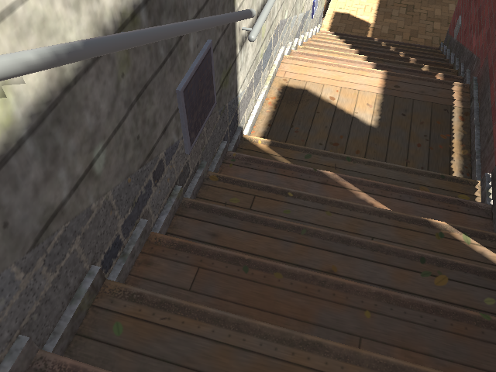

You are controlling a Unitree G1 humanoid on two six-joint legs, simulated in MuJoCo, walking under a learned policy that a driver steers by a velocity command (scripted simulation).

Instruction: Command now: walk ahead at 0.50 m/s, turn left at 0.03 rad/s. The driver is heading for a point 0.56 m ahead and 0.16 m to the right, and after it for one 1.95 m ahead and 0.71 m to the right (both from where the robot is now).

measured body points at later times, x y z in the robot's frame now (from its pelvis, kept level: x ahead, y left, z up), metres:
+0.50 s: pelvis +0.27 -0.07 -0.10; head +0.27 -0.08 +0.35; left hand +0.24 +0.17 -0.24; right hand +0.45 -0.31 -0.19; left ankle +0.41 +0.09 -0.77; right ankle +0.17 -0.17 -0.82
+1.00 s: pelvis +0.59 +0.05 -0.25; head +0.61 +0.08 +0.20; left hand +0.67 +0.32 -0.39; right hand +0.59 -0.20 -0.37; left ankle +0.62 +0.14 -0.97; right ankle +0.59 -0.13 -0.86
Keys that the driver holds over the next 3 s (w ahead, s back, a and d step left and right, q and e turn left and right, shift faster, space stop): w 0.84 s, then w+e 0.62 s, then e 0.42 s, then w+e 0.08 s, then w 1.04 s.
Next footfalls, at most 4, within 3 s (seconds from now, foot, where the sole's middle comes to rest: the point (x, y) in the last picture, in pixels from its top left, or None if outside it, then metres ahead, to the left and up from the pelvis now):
0.08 right None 0.21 -0.17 -0.86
0.78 left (198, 352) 0.67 0.14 -1.01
1.44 right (278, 291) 0.94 -0.16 -1.16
1.96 left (247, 245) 1.26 -0.07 -1.32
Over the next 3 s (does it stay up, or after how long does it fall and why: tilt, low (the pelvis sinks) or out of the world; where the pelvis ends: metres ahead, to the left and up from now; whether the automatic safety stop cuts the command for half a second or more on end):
stays up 1.36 -0.41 -0.61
